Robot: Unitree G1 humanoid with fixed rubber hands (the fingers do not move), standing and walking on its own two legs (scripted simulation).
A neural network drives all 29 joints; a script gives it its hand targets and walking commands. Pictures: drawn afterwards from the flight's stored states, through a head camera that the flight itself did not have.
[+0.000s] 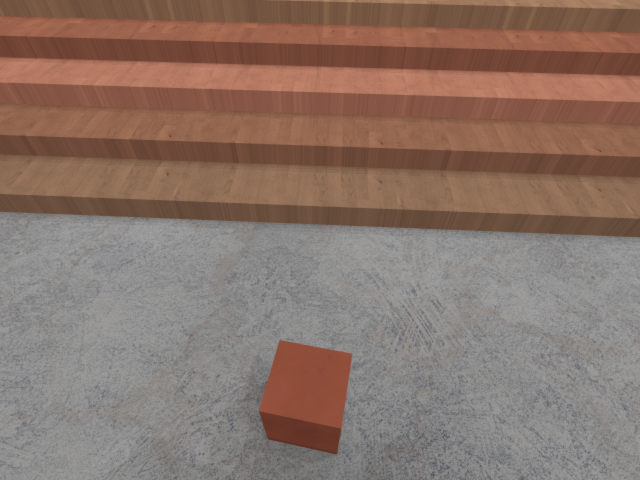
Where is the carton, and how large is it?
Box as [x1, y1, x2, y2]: [259, 340, 351, 453]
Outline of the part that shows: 279,340 259,409 267,437 273,440 336,453 341,427 351,353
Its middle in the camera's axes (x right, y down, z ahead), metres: -0.03 +0.44 +1.11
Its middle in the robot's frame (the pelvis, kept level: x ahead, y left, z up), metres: +0.46 +0.05 -0.65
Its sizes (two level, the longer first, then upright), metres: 0.210 0.200 0.250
